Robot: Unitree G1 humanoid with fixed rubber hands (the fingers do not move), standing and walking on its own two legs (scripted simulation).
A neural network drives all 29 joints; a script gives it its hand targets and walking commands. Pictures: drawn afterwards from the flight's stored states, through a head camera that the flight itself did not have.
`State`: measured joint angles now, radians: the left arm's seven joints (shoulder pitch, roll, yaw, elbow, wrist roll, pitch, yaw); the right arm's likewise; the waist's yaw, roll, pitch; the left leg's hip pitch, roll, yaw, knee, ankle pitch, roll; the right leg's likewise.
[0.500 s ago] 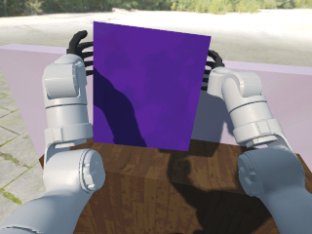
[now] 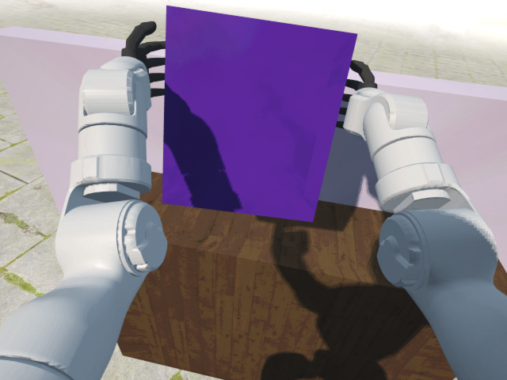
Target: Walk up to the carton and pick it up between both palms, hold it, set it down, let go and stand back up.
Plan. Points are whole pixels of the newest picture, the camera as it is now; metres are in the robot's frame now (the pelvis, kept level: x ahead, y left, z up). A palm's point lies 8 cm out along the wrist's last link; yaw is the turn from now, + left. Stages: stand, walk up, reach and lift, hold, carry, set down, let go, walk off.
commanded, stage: hold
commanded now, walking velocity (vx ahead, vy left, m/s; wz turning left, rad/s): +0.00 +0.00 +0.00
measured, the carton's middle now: (250, 117) +0.45 +0.02 +0.27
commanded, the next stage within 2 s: none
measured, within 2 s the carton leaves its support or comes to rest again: neither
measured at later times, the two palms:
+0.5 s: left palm (172, 101) +0.44 +0.14 +0.29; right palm (368, 124) +0.42 -0.16 +0.28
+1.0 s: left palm (147, 81) +0.39 +0.16 +0.34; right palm (379, 103) +0.39 -0.15 +0.32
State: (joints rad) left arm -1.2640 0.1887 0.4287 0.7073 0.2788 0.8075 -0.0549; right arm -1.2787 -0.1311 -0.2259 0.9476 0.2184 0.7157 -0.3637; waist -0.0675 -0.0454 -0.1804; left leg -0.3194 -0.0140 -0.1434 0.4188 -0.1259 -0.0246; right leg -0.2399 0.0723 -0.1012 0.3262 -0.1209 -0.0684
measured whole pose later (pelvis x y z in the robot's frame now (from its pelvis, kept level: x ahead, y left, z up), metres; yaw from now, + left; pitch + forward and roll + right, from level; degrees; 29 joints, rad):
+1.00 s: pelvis +0.03 +0.00 +0.00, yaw -1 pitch -4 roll -1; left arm -1.04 0.10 0.41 0.35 0.30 1.03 -0.08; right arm -1.13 -0.18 -0.02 0.73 0.42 0.83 -0.44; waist -0.07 -0.01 -0.18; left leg -0.14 -0.02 -0.12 0.37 -0.16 -0.02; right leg -0.07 0.07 -0.08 0.29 -0.16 -0.07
